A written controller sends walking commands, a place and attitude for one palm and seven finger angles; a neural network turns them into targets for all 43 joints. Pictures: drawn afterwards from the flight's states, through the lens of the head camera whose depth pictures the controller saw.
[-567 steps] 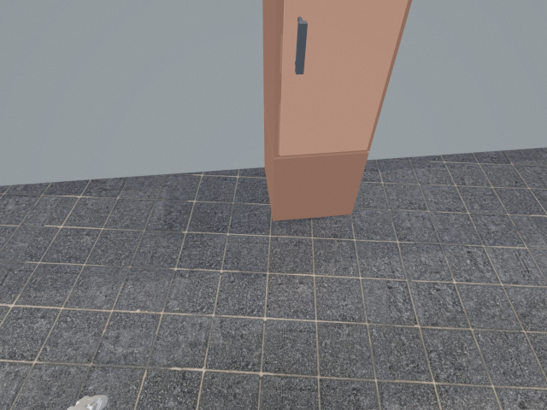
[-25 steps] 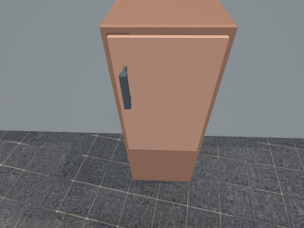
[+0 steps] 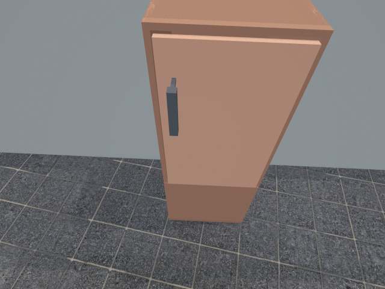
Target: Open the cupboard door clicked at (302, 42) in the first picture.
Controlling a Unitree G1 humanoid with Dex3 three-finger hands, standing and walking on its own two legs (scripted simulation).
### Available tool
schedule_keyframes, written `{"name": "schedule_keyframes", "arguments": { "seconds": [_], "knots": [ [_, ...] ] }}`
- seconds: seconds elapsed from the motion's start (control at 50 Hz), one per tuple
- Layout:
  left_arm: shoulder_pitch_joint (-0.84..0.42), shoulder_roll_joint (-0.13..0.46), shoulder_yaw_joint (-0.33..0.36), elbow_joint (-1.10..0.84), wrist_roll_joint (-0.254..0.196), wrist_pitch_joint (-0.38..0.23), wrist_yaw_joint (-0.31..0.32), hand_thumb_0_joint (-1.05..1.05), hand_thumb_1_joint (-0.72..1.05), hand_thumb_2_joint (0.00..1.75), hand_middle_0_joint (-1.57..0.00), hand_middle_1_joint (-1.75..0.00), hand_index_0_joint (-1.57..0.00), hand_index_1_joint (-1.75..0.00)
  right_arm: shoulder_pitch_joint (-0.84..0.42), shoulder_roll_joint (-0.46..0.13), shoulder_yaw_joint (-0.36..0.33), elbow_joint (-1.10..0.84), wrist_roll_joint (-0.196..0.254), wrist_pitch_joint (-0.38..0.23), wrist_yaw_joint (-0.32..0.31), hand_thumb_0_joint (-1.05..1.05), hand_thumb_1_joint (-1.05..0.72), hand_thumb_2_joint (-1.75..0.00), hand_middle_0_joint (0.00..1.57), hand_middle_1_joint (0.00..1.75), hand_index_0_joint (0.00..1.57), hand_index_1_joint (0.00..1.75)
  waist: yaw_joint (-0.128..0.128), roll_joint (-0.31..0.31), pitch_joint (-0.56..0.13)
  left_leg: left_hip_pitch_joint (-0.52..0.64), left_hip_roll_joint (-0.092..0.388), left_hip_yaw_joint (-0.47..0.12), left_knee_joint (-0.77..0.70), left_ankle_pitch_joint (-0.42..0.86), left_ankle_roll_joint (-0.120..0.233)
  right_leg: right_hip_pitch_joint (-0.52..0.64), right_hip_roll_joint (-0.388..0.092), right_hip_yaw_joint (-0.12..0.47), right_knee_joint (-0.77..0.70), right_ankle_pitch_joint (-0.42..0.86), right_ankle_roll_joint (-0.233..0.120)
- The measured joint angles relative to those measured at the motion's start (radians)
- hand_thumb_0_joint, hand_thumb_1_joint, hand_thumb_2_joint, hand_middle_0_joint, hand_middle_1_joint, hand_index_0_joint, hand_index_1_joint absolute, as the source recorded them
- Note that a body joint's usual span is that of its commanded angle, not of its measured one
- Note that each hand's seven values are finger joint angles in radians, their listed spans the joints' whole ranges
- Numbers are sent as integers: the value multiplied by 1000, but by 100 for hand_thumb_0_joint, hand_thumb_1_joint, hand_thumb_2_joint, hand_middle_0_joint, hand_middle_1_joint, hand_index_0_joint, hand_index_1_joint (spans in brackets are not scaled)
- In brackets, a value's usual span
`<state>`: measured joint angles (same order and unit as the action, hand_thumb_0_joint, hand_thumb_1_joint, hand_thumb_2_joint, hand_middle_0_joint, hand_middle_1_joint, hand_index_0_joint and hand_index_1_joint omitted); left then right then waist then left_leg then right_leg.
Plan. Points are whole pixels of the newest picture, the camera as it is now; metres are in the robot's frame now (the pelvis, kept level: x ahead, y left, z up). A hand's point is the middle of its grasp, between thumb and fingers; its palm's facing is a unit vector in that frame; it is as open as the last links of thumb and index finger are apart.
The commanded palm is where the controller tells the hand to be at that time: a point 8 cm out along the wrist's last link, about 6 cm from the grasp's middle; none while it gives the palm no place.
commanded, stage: come to a stop and stand still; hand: left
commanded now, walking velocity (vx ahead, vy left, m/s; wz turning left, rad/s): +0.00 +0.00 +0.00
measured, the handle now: (173, 107) +0.52 +0.08 +0.08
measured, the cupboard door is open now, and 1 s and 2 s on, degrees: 0 0 0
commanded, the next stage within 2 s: look again from close up in 0.80 s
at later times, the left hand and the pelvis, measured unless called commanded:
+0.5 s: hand out of the picture +0.02 +0.16 -0.18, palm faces +0.02 -0.98 -0.19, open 7.4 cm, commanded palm none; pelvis +0.01 -0.01 +0.00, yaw +0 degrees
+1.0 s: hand out of the picture +0.01 +0.13 -0.18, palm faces +0.02 -0.98 -0.18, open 7.4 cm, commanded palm none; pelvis +0.01 -0.04 +0.00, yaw +0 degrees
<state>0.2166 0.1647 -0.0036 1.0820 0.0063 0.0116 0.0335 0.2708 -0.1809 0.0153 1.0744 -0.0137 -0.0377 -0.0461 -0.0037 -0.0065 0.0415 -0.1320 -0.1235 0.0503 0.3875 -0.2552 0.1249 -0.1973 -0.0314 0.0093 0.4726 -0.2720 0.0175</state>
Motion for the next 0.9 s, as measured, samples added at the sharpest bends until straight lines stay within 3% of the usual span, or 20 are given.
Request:
{"name": "schedule_keyframes", "arguments": {
  "seconds": [0.24, 0.9],
  "knots": [
    [22, 7, -3, 24, 1, -1, -1, 0, 91, 90, -20, -30, -20, -30, -32, 6, 3, 15, 3, 1, -1, 0, -91, -90, 20, 30, 20, 30, 10, -6, 9, 20, 8, -7, -1, -14, -6, 27, 8, -6, -14, -7, 3],
    [38, 2, -10, 31, 0, -17, -3, 0, 91, 90, -20, -30, -20, -30, -10, 29, 8, 71, 6, 0, 4, 0, -91, -90, 20, 30, 20, 30, 7, -15, 0, 28, 46, -20, -14, -5, -48, 43, 45, -20, -48, 11, -37]
  ]
}}
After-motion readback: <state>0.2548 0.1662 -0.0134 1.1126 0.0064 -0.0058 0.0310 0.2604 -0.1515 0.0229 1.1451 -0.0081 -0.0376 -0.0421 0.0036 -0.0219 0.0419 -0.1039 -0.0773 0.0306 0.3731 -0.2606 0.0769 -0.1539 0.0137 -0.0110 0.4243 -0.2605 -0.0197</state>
